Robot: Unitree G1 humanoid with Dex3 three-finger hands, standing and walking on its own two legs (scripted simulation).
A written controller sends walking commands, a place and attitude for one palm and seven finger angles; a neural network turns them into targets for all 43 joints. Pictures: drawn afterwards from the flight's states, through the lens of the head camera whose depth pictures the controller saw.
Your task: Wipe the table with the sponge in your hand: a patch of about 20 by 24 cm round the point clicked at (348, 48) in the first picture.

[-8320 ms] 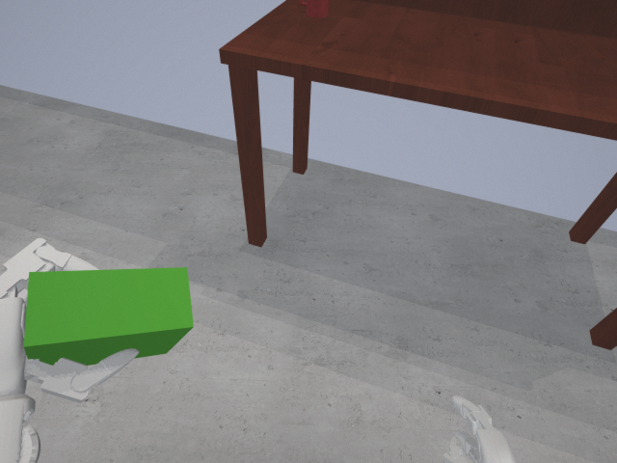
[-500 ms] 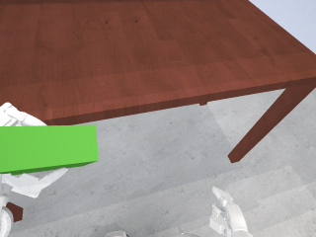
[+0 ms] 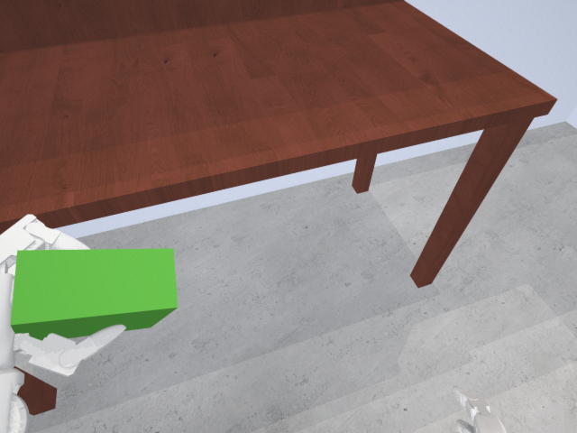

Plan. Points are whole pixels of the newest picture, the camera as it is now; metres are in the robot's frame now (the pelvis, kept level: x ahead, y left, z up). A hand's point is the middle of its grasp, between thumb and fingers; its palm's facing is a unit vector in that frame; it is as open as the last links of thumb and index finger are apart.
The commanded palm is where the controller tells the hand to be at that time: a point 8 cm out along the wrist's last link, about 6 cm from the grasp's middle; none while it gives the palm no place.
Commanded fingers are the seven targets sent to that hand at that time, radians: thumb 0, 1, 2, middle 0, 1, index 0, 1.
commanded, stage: come to a stop and stand still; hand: left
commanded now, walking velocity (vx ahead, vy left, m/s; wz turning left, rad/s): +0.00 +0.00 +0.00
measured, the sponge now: (120, 294) +0.23 +0.19 +0.14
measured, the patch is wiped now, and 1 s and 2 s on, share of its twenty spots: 0.00 0.00 0.00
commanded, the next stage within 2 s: look again from close up in 0.82 s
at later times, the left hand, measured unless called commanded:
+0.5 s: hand (26, 374) +0.15 +0.24 +0.15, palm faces +0.39 -0.85 -0.37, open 10.3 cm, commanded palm +0.09 +0.29 +0.18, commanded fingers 0.00 0.10 1.30 -1.20 -1.60 -1.20 -1.60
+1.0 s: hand out of the picture +0.15 +0.28 +0.17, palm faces +0.43 -0.77 -0.46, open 10.3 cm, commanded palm +0.06 +0.29 +0.18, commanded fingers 0.00 0.10 1.30 -1.20 -1.60 -1.20 -1.60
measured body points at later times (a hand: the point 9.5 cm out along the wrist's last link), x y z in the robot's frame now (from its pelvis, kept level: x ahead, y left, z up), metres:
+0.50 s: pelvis -0.07 +0.01 -0.01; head -0.06 +0.01 +0.44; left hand +0.12 +0.28 +0.17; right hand +0.09 -0.21 -0.10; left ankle -0.08 +0.12 -0.73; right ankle +0.03 -0.07 -0.74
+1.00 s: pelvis -0.10 +0.01 -0.01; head -0.07 +0.03 +0.44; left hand +0.12 +0.32 +0.20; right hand +0.08 -0.20 -0.09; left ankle -0.07 +0.12 -0.74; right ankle -0.03 -0.09 -0.74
